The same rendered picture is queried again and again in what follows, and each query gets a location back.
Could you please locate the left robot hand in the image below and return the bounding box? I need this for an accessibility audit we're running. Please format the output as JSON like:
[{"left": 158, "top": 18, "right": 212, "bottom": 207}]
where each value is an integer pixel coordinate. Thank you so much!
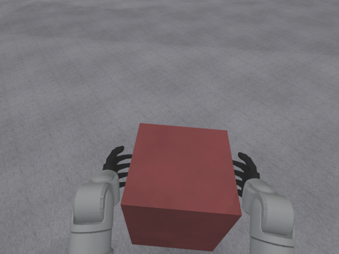
[{"left": 103, "top": 146, "right": 132, "bottom": 187}]

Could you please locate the right robot hand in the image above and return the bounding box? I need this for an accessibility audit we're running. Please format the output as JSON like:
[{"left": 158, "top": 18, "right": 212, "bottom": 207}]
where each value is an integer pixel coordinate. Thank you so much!
[{"left": 233, "top": 152, "right": 260, "bottom": 197}]

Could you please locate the carton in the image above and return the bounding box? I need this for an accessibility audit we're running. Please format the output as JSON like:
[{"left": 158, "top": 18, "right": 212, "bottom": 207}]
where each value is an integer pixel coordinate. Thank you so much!
[{"left": 121, "top": 123, "right": 242, "bottom": 251}]

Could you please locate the robot right forearm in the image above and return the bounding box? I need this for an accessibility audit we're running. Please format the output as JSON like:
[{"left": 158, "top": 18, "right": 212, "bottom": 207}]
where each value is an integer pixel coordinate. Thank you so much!
[{"left": 242, "top": 178, "right": 296, "bottom": 254}]

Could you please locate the robot left forearm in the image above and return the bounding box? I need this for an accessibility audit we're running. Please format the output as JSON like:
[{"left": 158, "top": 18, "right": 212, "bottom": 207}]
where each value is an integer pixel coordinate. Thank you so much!
[{"left": 66, "top": 170, "right": 120, "bottom": 254}]

